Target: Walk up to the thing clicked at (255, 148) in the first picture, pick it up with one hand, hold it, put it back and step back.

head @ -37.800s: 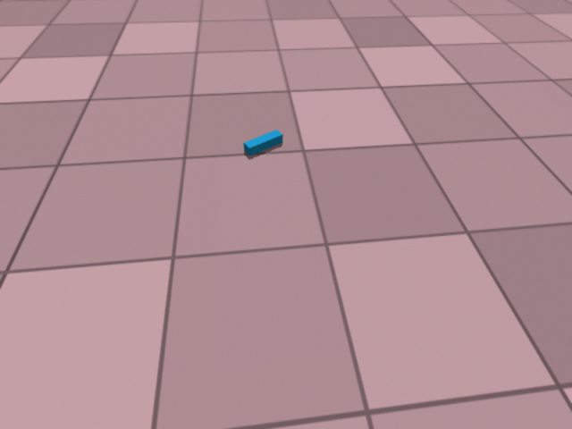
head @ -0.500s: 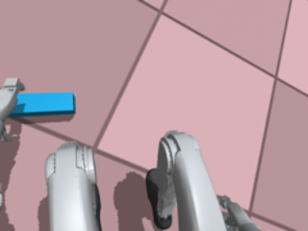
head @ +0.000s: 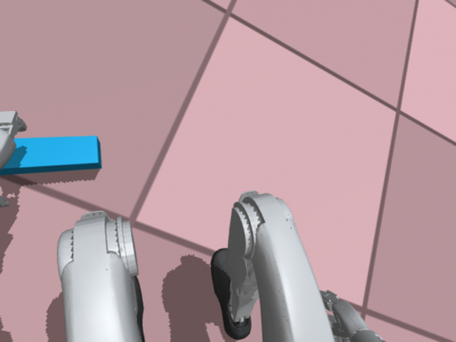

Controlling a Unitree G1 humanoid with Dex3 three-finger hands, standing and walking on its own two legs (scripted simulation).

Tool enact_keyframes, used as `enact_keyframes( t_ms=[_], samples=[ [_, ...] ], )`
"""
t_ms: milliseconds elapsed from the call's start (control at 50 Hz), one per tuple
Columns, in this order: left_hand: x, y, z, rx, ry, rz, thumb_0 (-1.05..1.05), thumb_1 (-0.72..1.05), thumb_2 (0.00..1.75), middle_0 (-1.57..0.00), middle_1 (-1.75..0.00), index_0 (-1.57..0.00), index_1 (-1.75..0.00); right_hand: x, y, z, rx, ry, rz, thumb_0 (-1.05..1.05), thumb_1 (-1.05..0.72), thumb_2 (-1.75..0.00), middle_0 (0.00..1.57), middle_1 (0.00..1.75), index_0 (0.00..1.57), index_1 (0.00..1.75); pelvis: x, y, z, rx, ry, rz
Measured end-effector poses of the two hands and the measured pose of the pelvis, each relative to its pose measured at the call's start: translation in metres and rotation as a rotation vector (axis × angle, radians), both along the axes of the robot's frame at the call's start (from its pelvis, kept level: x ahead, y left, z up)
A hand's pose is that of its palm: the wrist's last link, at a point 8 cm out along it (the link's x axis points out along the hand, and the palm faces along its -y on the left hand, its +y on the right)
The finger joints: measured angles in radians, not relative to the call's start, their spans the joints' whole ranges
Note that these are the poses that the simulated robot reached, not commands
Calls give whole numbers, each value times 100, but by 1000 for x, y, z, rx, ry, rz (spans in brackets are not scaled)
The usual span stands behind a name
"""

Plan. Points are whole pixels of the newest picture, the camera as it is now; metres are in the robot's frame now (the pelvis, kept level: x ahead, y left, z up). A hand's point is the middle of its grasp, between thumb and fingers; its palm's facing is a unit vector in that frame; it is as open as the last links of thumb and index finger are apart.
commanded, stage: rise first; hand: left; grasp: from above
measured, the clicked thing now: (40, 155) +0.46 +0.31 -0.29
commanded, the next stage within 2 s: approach in 1.06 s
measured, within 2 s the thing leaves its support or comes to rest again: neither
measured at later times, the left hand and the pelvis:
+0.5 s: hand out of the picture +0.41 +0.34 -0.18, palm faces -0.47 -0.08 -0.88, open 14.2 cm; pelvis +0.00 +0.00 +0.00, yaw -1 degrees
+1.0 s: hand out of the picture +0.41 +0.34 -0.17, palm faces -0.47 -0.06 -0.88, open 14.2 cm; pelvis +0.00 +0.00 +0.00, yaw +0 degrees
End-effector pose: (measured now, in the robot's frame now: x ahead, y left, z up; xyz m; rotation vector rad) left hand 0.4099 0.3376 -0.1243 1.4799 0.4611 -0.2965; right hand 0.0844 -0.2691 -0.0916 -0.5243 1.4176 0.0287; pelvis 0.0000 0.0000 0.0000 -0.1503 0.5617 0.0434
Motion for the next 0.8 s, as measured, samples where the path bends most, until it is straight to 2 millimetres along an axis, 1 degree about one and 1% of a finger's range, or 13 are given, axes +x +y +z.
enact_keyframes(
  t_ms=[240, 380, 600, 800],
  samples=[
    [9, 3, -2, 5, -3, 16, 0, -54, 102, -7, -103, -7, -102, -5, 2, 0, 0, 14, 2, 0, -91, -90, 21, 30, 21, 30, 1, 1, -1, -6, 1, -4],
    [9, 7, -1, 6, 7, 19, 0, -54, 102, -7, -103, -7, -102, -7, 2, 2, -6, 15, 1, 0, -91, -90, 21, 30, 21, 30, 1, 2, -2, -10, -3, -4],
    [4, 8, 6, 4, 7, 1, 0, -55, 103, -7, -103, -7, -103, -2, 3, 4, 2, -1, 9, 0, -91, -90, 21, 30, 21, 30, -1, 2, 0, -9, -6, -1],
    [8, 5, 13, 4, -13, -12, 0, -55, 103, -8, -103, -7, -103, -1, 4, 5, 0, -9, 9, 0, -91, -90, 21, 30, 21, 30, -2, 2, 2, -10, -5, -1]
  ],
)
